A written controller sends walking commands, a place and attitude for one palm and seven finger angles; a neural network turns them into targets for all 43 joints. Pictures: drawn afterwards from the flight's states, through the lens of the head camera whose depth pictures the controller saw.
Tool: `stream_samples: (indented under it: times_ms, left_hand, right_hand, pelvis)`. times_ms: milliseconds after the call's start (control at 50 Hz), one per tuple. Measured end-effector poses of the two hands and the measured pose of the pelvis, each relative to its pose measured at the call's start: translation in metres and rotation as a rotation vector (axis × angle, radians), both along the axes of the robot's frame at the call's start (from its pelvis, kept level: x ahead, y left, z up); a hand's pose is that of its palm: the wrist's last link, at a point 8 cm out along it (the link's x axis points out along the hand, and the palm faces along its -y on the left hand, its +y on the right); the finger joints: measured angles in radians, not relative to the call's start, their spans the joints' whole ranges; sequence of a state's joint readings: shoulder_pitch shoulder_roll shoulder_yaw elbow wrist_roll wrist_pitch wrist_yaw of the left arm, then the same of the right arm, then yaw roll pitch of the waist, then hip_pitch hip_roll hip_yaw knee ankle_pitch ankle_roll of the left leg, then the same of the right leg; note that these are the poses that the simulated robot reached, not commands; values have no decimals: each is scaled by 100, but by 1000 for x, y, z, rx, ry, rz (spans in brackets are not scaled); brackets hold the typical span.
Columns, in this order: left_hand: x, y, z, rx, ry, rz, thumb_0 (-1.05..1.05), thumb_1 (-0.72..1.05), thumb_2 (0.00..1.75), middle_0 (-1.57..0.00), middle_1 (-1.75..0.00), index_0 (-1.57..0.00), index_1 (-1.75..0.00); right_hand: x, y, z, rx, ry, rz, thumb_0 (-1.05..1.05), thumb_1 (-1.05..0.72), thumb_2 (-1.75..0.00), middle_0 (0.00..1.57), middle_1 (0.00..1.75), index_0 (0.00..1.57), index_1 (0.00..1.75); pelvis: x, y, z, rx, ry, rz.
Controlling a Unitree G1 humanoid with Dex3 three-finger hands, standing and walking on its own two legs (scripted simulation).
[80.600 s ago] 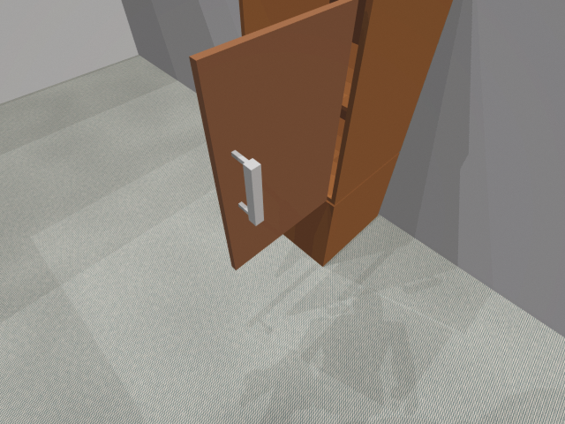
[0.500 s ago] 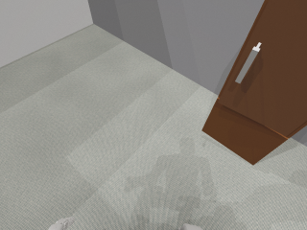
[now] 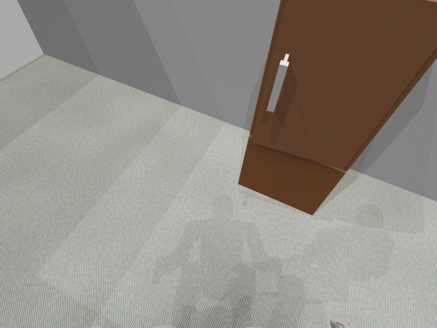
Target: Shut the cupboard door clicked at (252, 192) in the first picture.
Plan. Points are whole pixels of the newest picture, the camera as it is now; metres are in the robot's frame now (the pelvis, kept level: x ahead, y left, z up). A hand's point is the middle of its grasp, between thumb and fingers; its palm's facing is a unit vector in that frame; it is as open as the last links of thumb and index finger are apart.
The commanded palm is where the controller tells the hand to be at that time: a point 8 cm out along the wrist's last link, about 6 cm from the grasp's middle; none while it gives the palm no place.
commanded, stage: turn to face it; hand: left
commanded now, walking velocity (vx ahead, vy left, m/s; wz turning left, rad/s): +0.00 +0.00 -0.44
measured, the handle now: (278, 83) +0.78 -0.13 -0.02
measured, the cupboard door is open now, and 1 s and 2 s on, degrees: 6 6 6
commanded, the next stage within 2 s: take the last steps up to it in 0.34 s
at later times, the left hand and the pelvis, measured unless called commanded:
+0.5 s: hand out of the picture +0.13 +0.14 -0.15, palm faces -0.18 -0.95 -0.24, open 7.4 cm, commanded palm none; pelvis +0.02 -0.04 +0.01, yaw -11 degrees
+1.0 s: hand (198, 273) +0.25 +0.05 -0.16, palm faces -0.37 -0.91 -0.18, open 7.4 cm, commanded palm none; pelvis +0.11 -0.10 +0.01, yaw -19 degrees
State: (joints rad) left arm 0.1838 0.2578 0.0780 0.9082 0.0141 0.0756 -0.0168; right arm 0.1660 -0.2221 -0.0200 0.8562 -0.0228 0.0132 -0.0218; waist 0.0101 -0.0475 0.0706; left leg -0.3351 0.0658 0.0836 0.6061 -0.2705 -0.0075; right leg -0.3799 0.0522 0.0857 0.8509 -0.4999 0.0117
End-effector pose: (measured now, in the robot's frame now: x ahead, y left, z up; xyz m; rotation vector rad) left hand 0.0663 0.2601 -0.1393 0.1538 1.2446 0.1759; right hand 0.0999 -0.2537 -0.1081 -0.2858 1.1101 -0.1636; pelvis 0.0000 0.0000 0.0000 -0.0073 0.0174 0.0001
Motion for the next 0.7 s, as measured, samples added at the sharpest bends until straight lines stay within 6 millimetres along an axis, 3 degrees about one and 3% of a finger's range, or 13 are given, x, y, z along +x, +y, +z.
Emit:
stream_samples:
  times_ms: [140,260,340,500,620,700]
  left_hand:
    - [33,-3,16,9,-7,-87,1,90,90,-20,-30,-20,-30]
    - [66,-33,22,48,-52,-187,1,90,90,-20,-30,-20,-30]
    - [73,-54,27,66,-65,-227,0,90,90,-20,-30,-20,-30]
    - [67,-75,25,26,-18,-244,0,90,90,-20,-30,-20,-30]
    - [68,-69,1,-38,10,-229,0,90,90,-20,-30,-20,-30]
    - [77,-67,-5,-54,65,-269,1,90,90,-20,-30,-20,-30]
  right_hand:
    - [-40,-1,1,26,74,-89,0,-90,-90,20,30,21,30]
    - [-82,-25,-24,75,139,-206,0,-90,-90,20,30,21,30]
    - [-100,-42,-35,82,195,-274,1,-90,-90,20,30,21,30]
    - [-95,-44,-19,81,169,-305,1,-90,-90,20,30,20,30]
    - [-79,-29,-12,52,113,-292,1,-90,-90,20,30,20,30]
    - [-87,-20,-5,38,105,-327,0,-90,-90,20,30,21,30]
  pelvis:
    - [4,-4,11,-18,1,-76]
    - [8,-25,2,2,-3,-130]
    - [9,-33,1,7,-7,-157]
    - [16,-37,12,16,-5,-190]
    - [33,-29,4,-12,-5,-214]
    - [44,-30,5,-10,-8,-247]
